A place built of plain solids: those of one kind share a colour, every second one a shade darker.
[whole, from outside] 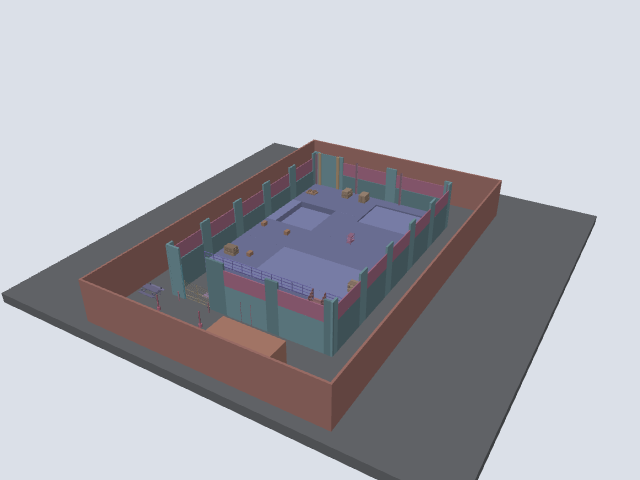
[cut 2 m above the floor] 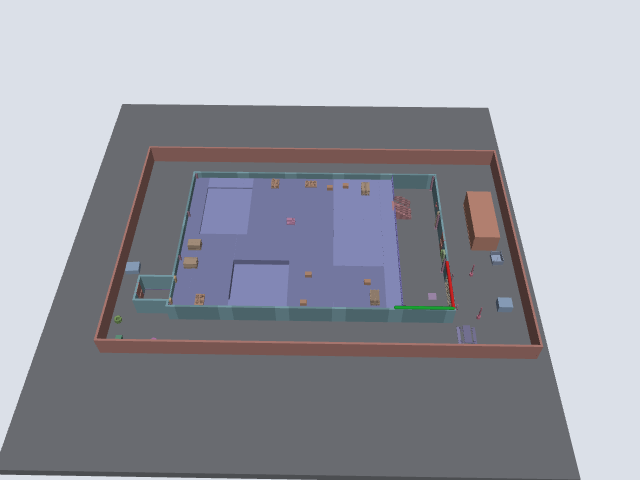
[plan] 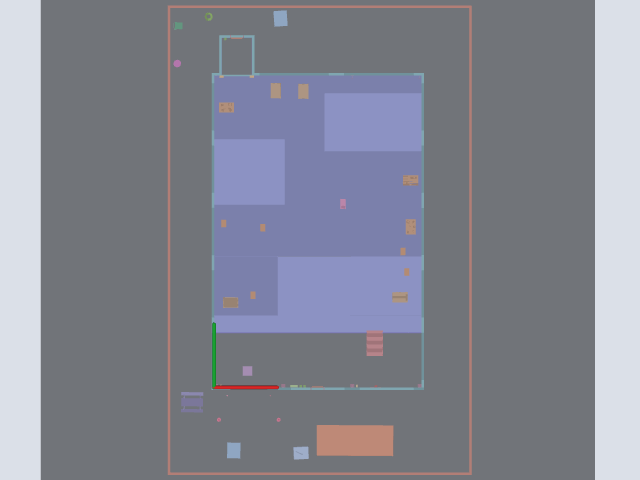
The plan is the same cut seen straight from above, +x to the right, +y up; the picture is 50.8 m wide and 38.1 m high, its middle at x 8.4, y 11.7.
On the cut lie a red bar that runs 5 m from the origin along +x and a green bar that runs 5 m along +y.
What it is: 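A works' hall with a walk round sunk beds; one tall room; a strip of floor behind the doors, a deck 1.29 m over it that fills the rest, and 3 sunk grounds in the deck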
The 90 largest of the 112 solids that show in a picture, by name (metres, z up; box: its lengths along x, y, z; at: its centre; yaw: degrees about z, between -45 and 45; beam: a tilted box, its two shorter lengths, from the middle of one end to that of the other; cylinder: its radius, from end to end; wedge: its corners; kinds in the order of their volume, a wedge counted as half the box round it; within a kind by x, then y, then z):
{
 "raised_floor_bank_1": {"box": [1.15, 4.25, 1.34], "at": [0.57, 16.62, 0.62]},
 "raised_floor_bank_2": {"box": [1.15, 0.95, 1.34], "at": [0.57, 19.23, 0.62]},
 "raised_floor_bank_3": {"box": [5.05, 0.02, 1.34], "at": [2.52, 5.7, 0.62]},
 "raised_floor_bank_4": {"box": [5.05, 4.7, 1.34], "at": [2.52, 8.05, 0.62]},
 "raised_floor_bank_5": {"box": [4.45, 5.2, 0.68], "at": [3.38, 17.1, 0.29]},
 "raised_floor_bank_6": {"box": [8.75, 3.65, 1.34], "at": [4.38, 21.52, 0.62]},
 "raised_floor_bank_7": {"box": [3.15, 0.95, 1.34], "at": [7.17, 19.23, 0.62]},
 "raised_floor_bank_8": {"box": [5.75, 4.7, 1.34], "at": [7.92, 8.05, 0.62]},
 "raised_floor_bank_9": {"box": [16.45, 1.4, 1.34], "at": [8.22, 5.0, 0.62]},
 "raised_floor_bank_10": {"box": [16.45, 4.1, 1.34], "at": [8.22, 12.45, 0.62]},
 "raised_floor_bank_11": {"box": [16.45, 1.4, 1.34], "at": [8.22, 24.05, 0.62]},
 "raised_floor_bank_12": {"box": [10.85, 4.25, 1.34], "at": [11.03, 16.62, 0.62]},
 "raised_floor_bank_13": {"box": [6.3, 4.6, 1.17], "at": [11.9, 21.05, 0.53]},
 "raised_floor_bank_14": {"box": [5.65, 4.7, 1.34], "at": [13.62, 8.05, 0.62]},
 "raised_floor_bank_15": {"box": [1.4, 0.95, 1.34], "at": [15.75, 19.23, 0.62]},
 "raised_floor_bank_16": {"box": [1.4, 3.65, 1.34], "at": [15.75, 21.52, 0.62]},
 "yard_bound_1": {"box": [0.2, 37.26, 4.34], "at": [-3.58, 11.68, 2.12]},
 "yard_bound_2": {"box": [24.13, 0.2, 4.34], "at": [8.38, -6.85, 2.12]},
 "yard_bound_3": {"box": [24.13, 0.2, 4.34], "at": [8.38, 30.21, 2.12]},
 "yard_bound_4": {"box": [0.2, 37.26, 4.34], "at": [20.35, 11.68, 2.12]},
 "beyond_container_1": {"box": [5.99, 2.32, 2.59], "at": [11.17, -4.22, 1.24], "yaw": -0.3},
 "beyond_container_2": {"box": [6.06, 2.4, 2.65], "at": [11.17, -4.22, 1.27], "yaw": -0.3},
 "wall_1": {"box": [0.2, 0.81, 5.35], "at": [-0.1, 0.2, 2.62]},
 "wall_2": {"box": [0.2, 3.76, 3.2], "at": [-0.1, 2.48, 1.55]},
 "wall_3": {"box": [0.2, 1.21, 5.35], "at": [-0.1, 4.95, 2.62]},
 "wall_4": {"box": [0.2, 3.76, 3.2], "at": [-0.1, 7.42, 1.55]},
 "wall_5": {"box": [0.2, 1.21, 5.35], "at": [-0.1, 9.9, 2.62]},
 "wall_6": {"box": [0.2, 3.76, 3.2], "at": [-0.1, 12.38, 1.55]},
 "wall_7": {"box": [0.2, 1.21, 5.35], "at": [-0.1, 14.85, 2.62]},
 "wall_8": {"box": [0.2, 3.76, 3.2], "at": [-0.1, 17.32, 1.55]},
 "wall_9": {"box": [0.2, 1.21, 5.35], "at": [-0.1, 19.8, 2.62]},
 "wall_10": {"box": [0.2, 3.76, 3.2], "at": [-0.1, 22.27, 1.55]},
 "wall_11": {"box": [0.2, 0.81, 5.35], "at": [-0.1, 24.55, 2.62]},
 "wall_12": {"box": [0.2, 3.2, 2.55], "at": [0.5, 26.35, 1.23]},
 "wall_13": {"box": [1.46, 0.2, 5.35], "at": [0.53, -0.1, 2.62]},
 "wall_14": {"box": [2.52, 0.06, 5.35], "at": [1.8, 24.72, 2.62]},
 "wall_15": {"box": [2.8, 0.2, 2.55], "at": [1.8, 27.85, 1.23]},
 "wall_16": {"box": [0.2, 3.2, 2.55], "at": [3.1, 26.35, 1.23]},
 "wall_17": {"box": [0.61, 0.2, 5.35], "at": [3.3, 24.85, 2.62]},
 "wall_18": {"box": [1.86, 0.2, 5.35], "at": [5.17, -0.1, 2.62]},
 "wall_19": {"box": [5.51, 0.2, 3.2], "at": [6.35, 24.85, 1.55]},
 "wall_20": {"box": [4.26, 0.2, 3.2], "at": [8.22, -0.1, 1.55]},
 "wall_21": {"box": [1.21, 0.2, 5.35], "at": [9.7, 24.85, 2.62]},
 "wall_22": {"box": [1.21, 0.2, 5.35], "at": [10.95, -0.1, 2.62]},
 "wall_23": {"box": [5.56, 0.2, 3.2], "at": [13.07, 24.85, 1.55]},
 "wall_24": {"box": [4.31, 0.2, 3.2], "at": [13.7, -0.1, 1.55]},
 "wall_25": {"box": [0.81, 0.2, 5.35], "at": [16.25, -0.1, 2.62]},
 "wall_26": {"box": [0.81, 0.2, 5.35], "at": [16.25, 24.85, 2.62]},
 "wall_27": {"box": [0.2, 0.81, 5.35], "at": [16.55, 0.2, 2.62]},
 "wall_28": {"box": [0.2, 3.76, 3.2], "at": [16.55, 2.48, 1.55]},
 "wall_29": {"box": [0.2, 1.21, 5.35], "at": [16.55, 4.95, 2.62]},
 "wall_30": {"box": [0.2, 3.76, 3.2], "at": [16.55, 7.42, 1.55]},
 "wall_31": {"box": [0.2, 1.21, 5.35], "at": [16.55, 9.9, 2.62]},
 "wall_32": {"box": [0.2, 3.76, 3.2], "at": [16.55, 12.38, 1.55]},
 "wall_33": {"box": [0.2, 1.21, 5.35], "at": [16.55, 14.85, 2.62]},
 "wall_34": {"box": [0.2, 3.76, 3.2], "at": [16.55, 17.32, 1.55]},
 "wall_35": {"box": [0.2, 1.21, 5.35], "at": [16.55, 19.8, 2.62]},
 "wall_36": {"box": [0.2, 3.76, 3.2], "at": [16.55, 22.27, 1.55]},
 "wall_37": {"box": [0.2, 0.81, 5.35], "at": [16.55, 24.55, 2.62]},
 "window_pane_1": {"box": [0.1, 3.75, 1.51], "at": [-0.15, 2.48, 3.89]},
 "window_pane_2": {"box": [0.1, 3.75, 1.51], "at": [-0.15, 7.42, 3.89]},
 "window_pane_3": {"box": [0.1, 3.75, 1.51], "at": [-0.15, 12.38, 3.89]},
 "window_pane_4": {"box": [0.1, 3.75, 1.51], "at": [-0.15, 17.32, 3.89]},
 "window_pane_5": {"box": [0.1, 3.75, 1.51], "at": [-0.15, 22.27, 3.89]},
 "window_pane_6": {"box": [5.5, 0.1, 1.51], "at": [6.35, 24.9, 3.89]},
 "window_pane_7": {"box": [4.25, 0.1, 1.51], "at": [8.22, -0.15, 3.89]},
 "window_pane_8": {"box": [5.55, 0.1, 1.51], "at": [13.07, 24.9, 3.89]},
 "window_pane_9": {"box": [4.3, 0.1, 1.51], "at": [13.7, -0.15, 3.89]},
 "window_pane_10": {"box": [0.1, 3.75, 1.51], "at": [16.6, 2.48, 3.89]},
 "window_pane_11": {"box": [0.1, 3.75, 1.51], "at": [16.6, 7.42, 3.89]},
 "window_pane_12": {"box": [0.1, 3.75, 1.51], "at": [16.6, 12.38, 3.89]},
 "window_pane_13": {"box": [0.1, 3.75, 1.51], "at": [16.6, 17.32, 3.89]},
 "window_pane_14": {"box": [0.1, 3.75, 1.51], "at": [16.6, 22.27, 3.89]},
 "pallet_stack_1": {"box": [1.12, 0.74, 0.86], "at": [1.3, 6.72, 1.67]},
 "pallet_stack_2": {"box": [0.73, 1.14, 0.86], "at": [4.89, 23.55, 1.67]},
 "pallet_stack_3": {"box": [0.71, 1.11, 0.86], "at": [7.08, 23.5, 1.67]},
 "pallet_stack_4": {"box": [0.78, 1.18, 0.92], "at": [7.08, 23.5, 1.7]},
 "beyond_pallets_1": {"box": [1.05, 1.25, 0.8], "at": [1.56, -5.01, 0.39], "yaw": -0.9},
 "beyond_pallets_2": {"box": [1.06, 1.24, 0.54], "at": [5.27, 29.28, 0.26], "yaw": 4.0},
 "door_landing_1": {"box": [1.32, 0.32, 0.42], "at": [12.75, 2.96, 0.16]},
 "door_landing_2": {"box": [1.32, 0.32, 0.6], "at": [12.75, 3.26, 0.25]},
 "door_landing_3": {"box": [1.32, 0.32, 0.79], "at": [12.75, 3.56, 0.34]},
 "door_landing_4": {"box": [1.32, 0.32, 0.97], "at": [12.75, 3.86, 0.44]},
 "door_landing_5": {"box": [1.32, 0.32, 1.16], "at": [12.75, 4.16, 0.53]},
 "pier_1": {"box": [0.34, 0.17, 5.35], "at": [0.6, 24.66, 2.62]},
 "pier_2": {"box": [0.34, 0.17, 5.35], "at": [3.0, 24.66, 2.62]},
 "pallet_load_1": {"box": [1.2, 0.8, 0.2], "at": [0.98, 22.22, 1.34]},
 "pallet_load_2": {"box": [0.8, 1.2, 0.2], "at": [15.6, 12.74, 1.34]},
 "beyond_drums_1": {"cylinder": 0.3, "from": [-2.93, 25.71, -0.06], "to": [-2.93, 25.71, 0.87]},
 "beyond_wheeled_bin_1": {"box": [0.6, 0.53, 0.4], "at": [-2.82, 28.7, 0.82], "yaw": -1.8}
}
